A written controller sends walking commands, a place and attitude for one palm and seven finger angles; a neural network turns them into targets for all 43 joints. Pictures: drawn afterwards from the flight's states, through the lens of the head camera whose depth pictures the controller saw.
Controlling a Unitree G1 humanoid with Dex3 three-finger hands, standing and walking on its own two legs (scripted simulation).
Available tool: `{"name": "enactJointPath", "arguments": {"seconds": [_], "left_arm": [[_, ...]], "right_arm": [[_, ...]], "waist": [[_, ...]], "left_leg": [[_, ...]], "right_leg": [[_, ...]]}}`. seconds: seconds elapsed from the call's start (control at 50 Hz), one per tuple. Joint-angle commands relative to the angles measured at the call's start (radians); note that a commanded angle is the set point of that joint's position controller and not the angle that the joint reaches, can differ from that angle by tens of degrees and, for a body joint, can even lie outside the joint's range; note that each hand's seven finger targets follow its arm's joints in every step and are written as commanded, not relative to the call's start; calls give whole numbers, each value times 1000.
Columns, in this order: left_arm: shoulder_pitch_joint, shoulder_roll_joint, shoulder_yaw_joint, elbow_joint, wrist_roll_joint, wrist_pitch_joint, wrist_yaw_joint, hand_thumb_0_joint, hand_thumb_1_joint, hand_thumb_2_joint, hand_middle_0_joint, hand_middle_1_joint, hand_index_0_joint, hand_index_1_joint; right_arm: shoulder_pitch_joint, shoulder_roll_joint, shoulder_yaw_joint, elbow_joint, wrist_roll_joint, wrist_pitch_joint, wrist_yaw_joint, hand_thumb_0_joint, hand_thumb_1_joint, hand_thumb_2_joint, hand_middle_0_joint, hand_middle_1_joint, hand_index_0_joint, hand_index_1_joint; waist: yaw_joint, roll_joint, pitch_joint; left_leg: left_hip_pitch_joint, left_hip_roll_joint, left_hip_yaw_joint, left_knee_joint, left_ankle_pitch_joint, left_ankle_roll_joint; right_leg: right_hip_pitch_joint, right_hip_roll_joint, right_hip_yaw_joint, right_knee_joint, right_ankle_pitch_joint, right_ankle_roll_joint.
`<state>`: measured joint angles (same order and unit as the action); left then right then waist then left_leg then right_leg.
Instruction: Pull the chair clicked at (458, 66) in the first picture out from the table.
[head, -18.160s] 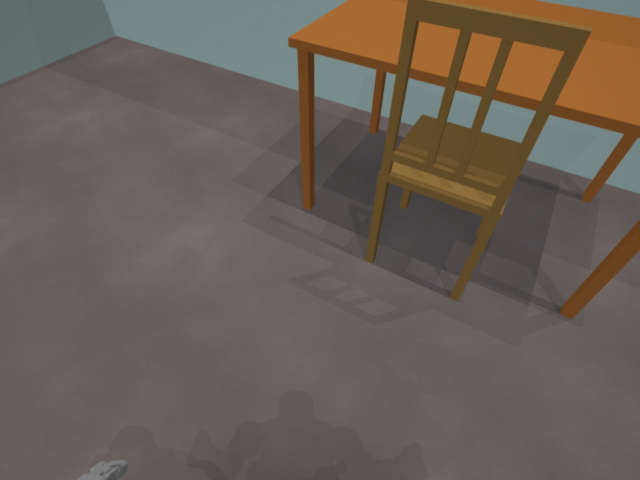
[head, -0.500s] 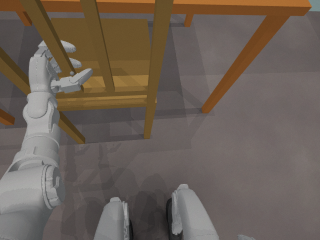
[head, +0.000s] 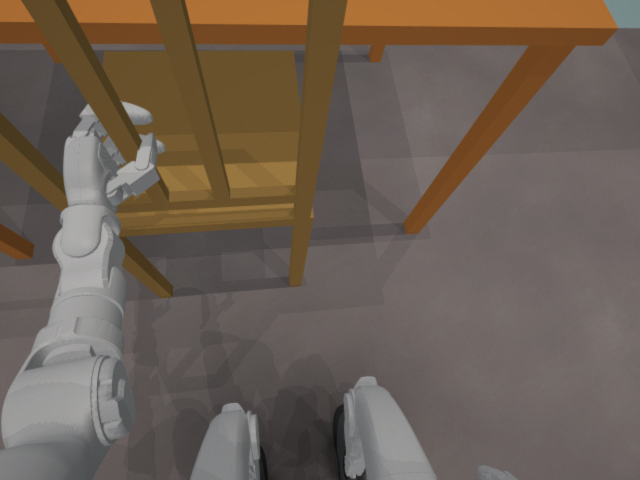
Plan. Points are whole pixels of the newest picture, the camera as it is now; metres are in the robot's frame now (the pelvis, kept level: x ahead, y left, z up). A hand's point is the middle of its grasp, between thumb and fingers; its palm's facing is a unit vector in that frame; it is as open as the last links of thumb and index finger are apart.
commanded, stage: hook a spindle and tug to test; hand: left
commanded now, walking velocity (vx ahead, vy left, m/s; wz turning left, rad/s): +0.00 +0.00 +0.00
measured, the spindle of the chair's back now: (112, 114) +0.52 +0.20 +0.07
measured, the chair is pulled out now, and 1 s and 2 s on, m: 0.00 0.07 0.21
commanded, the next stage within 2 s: step backward, pulling the chair out in 0.28 s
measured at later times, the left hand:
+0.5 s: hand (149, 179) +0.46 +0.17 +0.03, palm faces +0.07 -0.99 -0.12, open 5.5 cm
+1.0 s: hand (173, 203) +0.43 +0.14 +0.04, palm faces +0.04 -0.99 -0.13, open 5.3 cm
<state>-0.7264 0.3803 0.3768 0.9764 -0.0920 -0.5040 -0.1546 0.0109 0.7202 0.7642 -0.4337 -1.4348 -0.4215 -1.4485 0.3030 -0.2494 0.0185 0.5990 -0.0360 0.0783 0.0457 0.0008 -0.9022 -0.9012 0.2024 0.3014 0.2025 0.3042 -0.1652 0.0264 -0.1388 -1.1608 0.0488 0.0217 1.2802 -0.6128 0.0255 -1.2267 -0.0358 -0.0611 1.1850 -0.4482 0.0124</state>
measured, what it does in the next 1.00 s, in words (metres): rises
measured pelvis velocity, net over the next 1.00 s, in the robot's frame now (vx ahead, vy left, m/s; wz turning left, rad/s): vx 0.02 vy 0.01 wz -0.02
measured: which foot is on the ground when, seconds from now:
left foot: down 0.00-1.00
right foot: down 0.00-1.00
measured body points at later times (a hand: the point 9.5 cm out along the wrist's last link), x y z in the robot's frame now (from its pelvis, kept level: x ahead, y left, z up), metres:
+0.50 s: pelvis +0.02 +0.00 +0.04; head +0.18 +0.01 +0.46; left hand +0.45 +0.22 +0.04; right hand +0.10 -0.25 -0.09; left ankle -0.02 +0.10 -0.62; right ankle +0.05 -0.13 -0.62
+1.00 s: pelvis +0.02 +0.01 +0.10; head +0.14 +0.00 +0.53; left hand +0.42 +0.19 +0.05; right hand +0.05 -0.26 -0.03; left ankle -0.01 +0.10 -0.62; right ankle +0.05 -0.13 -0.62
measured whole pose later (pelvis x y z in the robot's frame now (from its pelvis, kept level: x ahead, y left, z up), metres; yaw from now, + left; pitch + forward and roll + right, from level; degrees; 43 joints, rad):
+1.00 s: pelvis +0.02 +0.01 +0.10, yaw -1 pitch +12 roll -1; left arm -0.62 0.22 0.16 1.12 -0.06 -0.26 0.06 0.07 0.70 0.76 -0.30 -1.15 -0.50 -1.45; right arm 0.29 -0.22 -0.02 0.73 0.03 0.04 -0.09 0.00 -0.90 -0.90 0.20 0.30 0.20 0.30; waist -0.09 0.02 0.07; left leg -0.49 0.03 0.08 0.65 -0.36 0.02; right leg -0.57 -0.03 -0.02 0.58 -0.21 0.03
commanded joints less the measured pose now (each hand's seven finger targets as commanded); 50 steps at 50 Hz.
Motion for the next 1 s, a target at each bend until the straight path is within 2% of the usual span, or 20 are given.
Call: {"name": "enactJointPath", "arguments": {"seconds": [0.0, 0.04, 0.14, 0.26, 0.32, 0.34, 0.36, 0.38, 0.4, 0.42, 0.44, 0.48, 0.52, 0.58, 0.62, 0.7, 0.78, 0.84, 0.94, 0.98], "left_arm": [[-212, 151, -21, -237, -10, -71, -25, 0, 900, 900, -500, -1450, -500, -1450], [-193, 174, -3, -276, -14, -74, -24, 0, 900, 900, -500, -1450, -500, -1450], [-93, 110, -42, -345, -33, -70, -22, 0, 900, 900, -500, -1450, -500, -1450], [-46, 116, -30, -388, -37, -73, -14, 0, 900, 900, -500, -1450, -500, -1450], [-82, 94, -51, -387, -36, -77, -11, 0, 900, 900, -500, -1450, -500, -1450], [-78, 102, -41, -367, -32, -76, -11, 0, 900, 900, -500, -1450, -500, -1450], [-191, 99, -64, -372, -27, -79, -7, 0, 900, 900, -500, -1450, -500, -1450], [-354, 329, -67, -543, 83, 35, 101, 0, 900, 900, -500, -1450, -500, -1450], [-351, 253, -103, -545, 80, 101, 149, 0, 900, 900, -500, -1450, -500, -1450], [-293, 201, -137, -483, 80, 160, 179, 0, 900, 900, -500, -1450, -500, -1450], [-192, 134, -179, -388, 87, 205, 199, 0, 900, 900, -500, -1450, -500, -1450], [-103, 69, -218, -252, 94, 266, 229, 0, 900, 900, -500, -1450, -500, -1450], [-173, 76, -229, -213, 92, 275, 246, 0, 900, 900, -500, -1450, -500, -1450], [-225, 62, -239, -137, 89, 253, 251, 0, 900, 900, -500, -1450, -500, -1450], [-251, 61, -242, -124, 91, 238, 246, 0, 900, 900, -500, -1450, -500, -1450], [-255, -1, -285, -69, 90, 231, 230, 0, 900, 900, -500, -1450, -500, -1450], [-263, -11, -287, -61, 97, 214, 220, 0, 900, 900, -500, -1450, -500, -1450], [-242, 5, -271, -56, 99, 206, 220, 0, 900, 900, -500, -1450, -500, -1450], [-230, 36, -248, -56, 97, 196, 225, 0, 900, 900, -500, -1450, -500, -1450], [-228, 39, -247, -67, 94, 190, 228, 0, 900, 900, -500, -1450, -500, -1450]], "right_arm": [[152, -166, -71, -65, 1, -18, -12, 0, -900, -900, 200, 300, 200, 300], [152, -168, -73, -69, 2, -21, -13, 0, -900, -900, 200, 300, 200, 300], [141, -155, -76, -80, 8, -34, -10, 0, -900, -900, 200, 300, 200, 300], [133, -150, -79, -76, 9, -51, -16, 0, -900, -900, 200, 300, 200, 300], [133, -150, -79, -66, 9, -59, -21, 0, -900, -900, 200, 300, 200, 300], [130, -150, -79, -64, 9, -61, -22, 0, -900, -900, 200, 300, 200, 300], [125, -153, -77, -53, 7, -62, -26, 0, -900, -900, 200, 300, 200, 300], [124, -140, -82, -120, 59, -4, -60, 0, -900, -900, 200, 300, 200, 300], [141, -118, -90, -139, 67, -1, -92, 0, -900, -900, 200, 300, 200, 300], [131, -119, -81, -128, 72, 8, -111, 0, -900, -900, 200, 300, 200, 300], [128, -121, -73, -113, 72, 21, -124, 0, -900, -900, 200, 300, 200, 300], [130, -126, -66, -78, 75, 42, -140, 0, -900, -900, 200, 300, 200, 300], [129, -136, -63, -59, 75, 49, -150, 0, -900, -900, 200, 300, 200, 300], [129, -135, -63, -24, 67, 38, -159, 0, -900, -900, 200, 300, 200, 300], [122, -135, -71, -13, 67, 26, -160, 0, -900, -900, 200, 300, 200, 300], [115, -135, -79, 13, 70, -5, -158, 0, -900, -900, 200, 300, 200, 300], [133, -131, -87, 47, 54, -30, -155, 0, -900, -900, 200, 300, 200, 300], [128, -136, -93, 61, 56, -41, -152, 0, -900, -900, 200, 300, 200, 300], [123, -143, -94, 81, 63, -60, -161, 0, -900, -900, 200, 300, 200, 300], [112, -140, -94, 84, 66, -66, -165, 0, -900, -900, 200, 300, 200, 300]], "waist": [[25, 98, -549], [36, 119, -567], [45, 93, -552], [54, 75, -539], [38, 72, -520], [44, 82, -515], [16, 83, -503], [89, 175, -716], [60, 174, -676], [47, 140, -632], [46, 122, -551], [40, 34, -440], [35, 17, -429], [46, 104, -394], [56, 153, -391], [69, 184, -335], [69, 207, -326], [74, 164, -326], [73, 93, -358], [74, 72, -374]], "left_leg": [[330, -25, -60, -159, 604, -23], [350, -21, -61, -160, 647, -28], [356, -20, -55, -171, 690, -28], [334, -23, -47, -176, 687, -28], [339, -24, -44, -168, 673, -27], [339, -25, -45, -168, 674, -30], [341, -23, -53, -163, 649, -31], [633, -25, -14, -356, 554, -22], [660, -33, -2, -401, 564, -13], [648, -25, -16, -419, 596, -15], [669, -5, -56, -467, 605, -22], [638, 19, -59, -500, 679, -13], [704, 40, -64, -559, 757, -20], [801, 77, -66, -596, 980, -29], [861, 94, -76, -604, 1067, -37], [937, 128, -98, -646, 1084, -36], [1084, 146, -105, -641, 1321, -50], [1075, 148, -91, -638, 1279, -48], [1005, 142, -72, -639, 1175, -53], [959, 131, -55, -638, 1047, -54]], "right_leg": [[403, 46, 17, -89, 386, -35], [407, 44, 19, -82, 405, -37], [440, 43, 18, -91, 448, -34], [474, 37, 22, -86, 474, -34], [446, 37, 22, -87, 458, -32], [439, 36, 21, -86, 449, -33], [407, 35, 17, -83, 425, -31], [789, -40, 97, -276, 488, -59], [841, -38, 89, -320, 613, -52], [813, -41, 79, -330, 653, -46], [764, -44, 56, -340, 598, -41], [809, -53, 49, -382, 664, -30], [867, -76, 56, -435, 742, -25], [880, -88, 67, -471, 830, -17], [865, -83, 69, -498, 775, -16], [815, -47, 63, -526, 573, -13], [767, -31, 56, -546, 530, -14], [813, -35, 65, -571, 581, -17], [909, -77, 96, -563, 796, -28], [948, -100, 112, -571, 863, -33]]}}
